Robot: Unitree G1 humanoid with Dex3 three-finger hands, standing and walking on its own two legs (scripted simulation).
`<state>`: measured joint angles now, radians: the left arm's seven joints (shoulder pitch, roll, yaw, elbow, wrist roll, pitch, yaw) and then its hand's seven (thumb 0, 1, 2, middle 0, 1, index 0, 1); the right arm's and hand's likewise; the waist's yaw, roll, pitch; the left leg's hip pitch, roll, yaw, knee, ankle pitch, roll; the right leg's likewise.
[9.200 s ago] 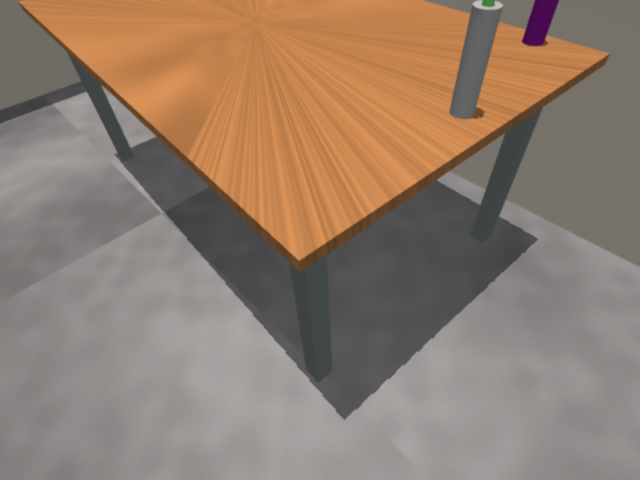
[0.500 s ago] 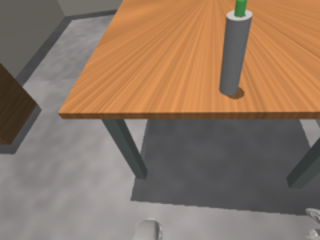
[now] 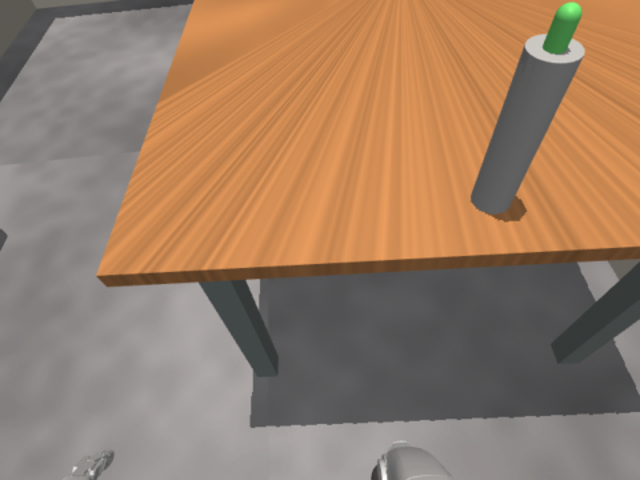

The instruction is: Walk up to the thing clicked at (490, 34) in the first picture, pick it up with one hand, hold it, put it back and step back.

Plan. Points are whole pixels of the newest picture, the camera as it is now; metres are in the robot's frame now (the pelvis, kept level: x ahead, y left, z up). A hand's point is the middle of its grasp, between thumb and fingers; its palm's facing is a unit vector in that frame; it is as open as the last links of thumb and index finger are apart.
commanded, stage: walk up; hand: right
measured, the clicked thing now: (522, 124) +0.48 -0.25 +0.15
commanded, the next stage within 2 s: stand in 1.86 s
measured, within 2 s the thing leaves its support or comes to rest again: neither
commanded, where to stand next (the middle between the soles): +0.08 -0.01 m, yaw -3 degrees
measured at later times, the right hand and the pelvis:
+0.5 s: hand out of the picture +0.05 -0.28 -0.10, palm faces +0.02 +0.86 -0.51, open 7.4 cm; pelvis -0.01 +0.01 +0.01, yaw -3 degrees
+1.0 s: hand out of the picture +0.06 -0.27 -0.13, palm faces +0.06 +0.94 -0.32, open 7.4 cm; pelvis -0.01 -0.01 +0.02, yaw -4 degrees
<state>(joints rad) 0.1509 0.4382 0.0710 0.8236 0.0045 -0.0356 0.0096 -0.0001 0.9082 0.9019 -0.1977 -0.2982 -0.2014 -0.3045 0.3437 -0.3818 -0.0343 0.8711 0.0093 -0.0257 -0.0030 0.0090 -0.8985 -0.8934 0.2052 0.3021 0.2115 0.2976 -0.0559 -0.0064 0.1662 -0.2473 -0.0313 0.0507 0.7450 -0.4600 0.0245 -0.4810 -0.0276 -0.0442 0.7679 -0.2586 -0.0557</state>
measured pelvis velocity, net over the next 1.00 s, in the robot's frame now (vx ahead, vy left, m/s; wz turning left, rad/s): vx -0.01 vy -0.01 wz -0.08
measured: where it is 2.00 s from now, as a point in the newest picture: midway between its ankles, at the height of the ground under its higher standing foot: outside the picture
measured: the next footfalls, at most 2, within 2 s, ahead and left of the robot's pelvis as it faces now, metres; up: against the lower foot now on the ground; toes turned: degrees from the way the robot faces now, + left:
right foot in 0.02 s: +0.13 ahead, -0.09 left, +0.00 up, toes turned -3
left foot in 0.30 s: +0.06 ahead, +0.12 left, +0.00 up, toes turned -3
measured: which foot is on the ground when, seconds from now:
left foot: down 0.00-0.04, up 0.06-0.28, down 0.30-1.00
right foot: up 0.00-0.00, down 0.02-0.32, up 0.34-0.60, down 0.62-1.00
